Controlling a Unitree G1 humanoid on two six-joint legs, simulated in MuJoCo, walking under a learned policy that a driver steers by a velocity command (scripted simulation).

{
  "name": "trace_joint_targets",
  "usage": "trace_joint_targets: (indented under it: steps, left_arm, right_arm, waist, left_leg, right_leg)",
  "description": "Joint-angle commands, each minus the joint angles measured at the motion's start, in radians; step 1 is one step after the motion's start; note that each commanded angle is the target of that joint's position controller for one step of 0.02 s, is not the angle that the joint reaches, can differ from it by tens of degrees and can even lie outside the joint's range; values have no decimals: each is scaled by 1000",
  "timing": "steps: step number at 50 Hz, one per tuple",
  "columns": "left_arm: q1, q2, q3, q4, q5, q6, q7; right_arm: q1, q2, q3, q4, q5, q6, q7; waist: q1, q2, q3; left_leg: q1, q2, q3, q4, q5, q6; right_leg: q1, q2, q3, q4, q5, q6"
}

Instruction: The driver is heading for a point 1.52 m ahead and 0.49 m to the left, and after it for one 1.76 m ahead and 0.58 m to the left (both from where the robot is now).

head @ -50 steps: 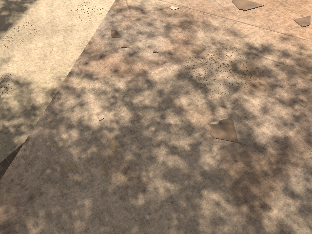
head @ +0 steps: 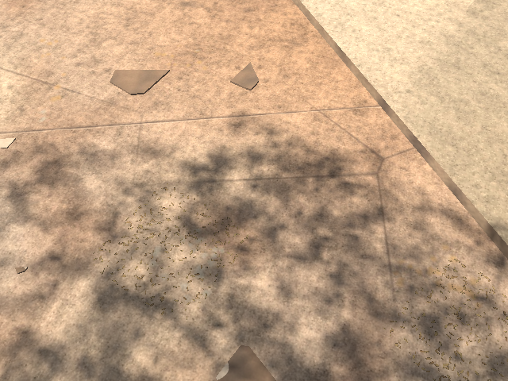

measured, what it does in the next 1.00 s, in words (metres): steps on the spot, turning left: left foot, then right foot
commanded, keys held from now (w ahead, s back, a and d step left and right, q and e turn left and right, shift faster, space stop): e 0.10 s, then q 0.90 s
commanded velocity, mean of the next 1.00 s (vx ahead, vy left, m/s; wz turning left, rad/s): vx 0.05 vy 0.00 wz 0.20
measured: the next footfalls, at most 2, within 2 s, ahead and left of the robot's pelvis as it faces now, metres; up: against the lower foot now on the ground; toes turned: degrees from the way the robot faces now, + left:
left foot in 0.44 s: +0.16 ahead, +0.14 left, +0.00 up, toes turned -2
right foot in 0.86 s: +0.16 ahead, -0.06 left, +0.00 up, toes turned +18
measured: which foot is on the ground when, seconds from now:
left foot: up 0.00-0.42, down 0.44-0.86, up 0.88-1.00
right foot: down 0.00-0.44, up 0.46-0.84, down 0.86-1.00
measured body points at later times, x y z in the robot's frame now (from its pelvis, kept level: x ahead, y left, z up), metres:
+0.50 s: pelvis +0.10 +0.05 +0.01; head +0.12 +0.07 +0.46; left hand +0.22 +0.30 -0.11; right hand +0.19 -0.21 -0.10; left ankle +0.12 +0.14 -0.72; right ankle +0.06 -0.04 -0.69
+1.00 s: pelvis +0.09 +0.02 +0.02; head +0.12 +0.00 +0.47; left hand +0.14 +0.32 -0.06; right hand +0.29 -0.22 -0.10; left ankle +0.05 +0.13 -0.65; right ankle +0.12 -0.07 -0.72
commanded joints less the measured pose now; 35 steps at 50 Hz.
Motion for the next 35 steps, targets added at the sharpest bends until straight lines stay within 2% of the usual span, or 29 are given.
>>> trace_joint_targets:
  steps: [1,2,3,5,6,8,11,13,16,18,20,21,22,23,24,25,26,27,29,31,35]
  left_arm:
    - [86,107,33,-56,-28,-1,31]
    - [80,93,23,-52,-25,-3,31]
    - [95,102,22,-45,-21,-10,28]
    - [114,141,29,-34,-5,-19,22]
    - [120,144,26,-31,1,-22,21]
    - [135,118,12,-22,3,-22,21]
    - [153,84,-11,-1,5,-20,24]
    - [153,67,-25,9,14,-22,26]
    - [138,84,-30,14,27,-17,29]
    - [139,117,-20,16,19,-4,39]
    - [131,143,-10,20,0,9,52]
    - [143,145,-7,20,-2,10,60]
    - [151,117,-12,-5,3,7,64]
    - [161,75,-18,-25,-4,14,65]
    - [108,80,-22,-33,5,27,67]
    - [87,86,-18,-36,5,32,62]
    - [71,82,-16,-32,5,37,56]
    - [59,87,-13,-39,1,42,50]
    - [62,89,-14,-40,5,48,43]
    - [47,77,-20,-49,3,53,43]
    - [4,74,-32,-77,-2,53,48]
  right_arm:
    - [-39,-125,-21,-120,-23,-11,7]
    - [-15,-122,-21,-110,-33,8,9]
    - [-9,-115,-19,-111,-37,25,11]
    - [5,-88,-7,-107,-33,44,11]
    - [13,-82,-2,-99,-30,48,10]
    - [-7,-82,2,-94,-27,53,9]
    - [-74,-77,9,-98,-22,60,12]
    - [-95,-68,16,-90,-13,65,14]
    - [-116,-85,14,-87,-8,67,14]
    - [-121,-104,7,-100,-10,62,16]
    - [-80,-90,10,-97,-8,49,18]
    - [-66,-108,8,-98,-12,38,17]
    - [-28,-176,-6,-98,-24,28,14]
    - [-24,-256,-31,-102,-6,29,19]
    - [70,-217,-25,-81,-1,29,25]
    - [76,-209,-27,-73,0,30,25]
    - [25,-197,-27,-82,-1,39,21]
    - [-24,-186,-27,-93,1,46,16]
    - [-59,-173,-27,-112,3,54,18]
    - [-30,-185,-35,-110,1,56,20]
    - [-5,-212,-52,-116,-9,66,22]
  waist:
    - [33,24,-160]
    - [9,32,-151]
    - [0,36,-153]
    - [-9,15,-180]
    - [-9,-3,-197]
    - [2,-43,-204]
    - [26,-77,-185]
    - [39,-89,-169]
    - [50,-101,-128]
    - [53,-100,-99]
    - [26,-66,-86]
    - [23,-28,-90]
    - [38,87,-119]
    - [52,227,-98]
    - [-15,230,-128]
    - [-8,152,-119]
    - [12,95,-105]
    - [32,96,-90]
    - [40,107,-129]
    - [23,106,-156]
    - [-8,132,-156]
  left_leg:
    - [-320,24,-107,52,80,-19]
    - [-269,25,-109,12,88,-24]
    - [-245,22,-108,-33,92,-28]
    - [-236,8,-93,-90,118,-31]
    - [-239,4,-87,-111,141,-28]
    - [-233,4,-79,-173,189,-18]
    - [-193,12,-77,-321,251,-1]
    - [-127,12,-79,-423,265,10]
    - [-46,-24,-66,-527,208,32]
    - [-48,-51,-52,-590,123,51]
    - [18,-64,-44,-775,199,74]
    - [80,-34,-107,-853,337,89]
    - [147,92,-286,-877,594,124]
    - [194,256,-489,-870,980,283]
    - [221,325,-600,-924,1046,385]
    - [216,281,-547,-931,961,390]
    - [188,217,-478,-934,860,352]
    - [166,166,-429,-938,803,310]
    - [181,96,-374,-927,779,269]
    - [205,84,-385,-918,746,264]
    - [182,82,-459,-921,573,265]
  right_leg:
    - [374,-338,401,-221,765,-185]
    - [309,-306,357,-231,787,-158]
    - [276,-289,336,-230,806,-135]
    - [253,-258,311,-216,853,-114]
    - [259,-257,293,-217,865,-109]
    - [255,-249,263,-225,841,-87]
    - [260,-245,237,-256,709,-44]
    - [252,-261,223,-278,621,-37]
    - [234,-290,222,-264,521,-45]
    - [266,-320,246,-210,506,-57]
    - [276,-319,243,-136,458,-31]
    - [248,-292,235,-89,361,8]
    - [189,-209,174,49,206,52]
    - [27,-34,48,183,-188,114]
    - [-54,-23,76,346,-439,135]
    - [-81,-39,108,464,-421,148]
    - [-94,-61,123,501,-360,161]
    - [-101,-78,129,489,-306,172]
    - [-89,-73,109,457,-254,194]
    - [-90,-70,100,401,-245,206]
    - [-57,-74,109,265,-236,199]
Keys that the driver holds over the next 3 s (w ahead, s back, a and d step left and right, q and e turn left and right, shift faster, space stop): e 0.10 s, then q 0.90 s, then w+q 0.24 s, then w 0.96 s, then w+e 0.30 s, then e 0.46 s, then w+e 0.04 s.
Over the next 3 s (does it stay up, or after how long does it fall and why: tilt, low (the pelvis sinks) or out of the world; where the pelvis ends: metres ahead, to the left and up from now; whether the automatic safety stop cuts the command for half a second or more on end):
stays up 0.78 0.46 0.01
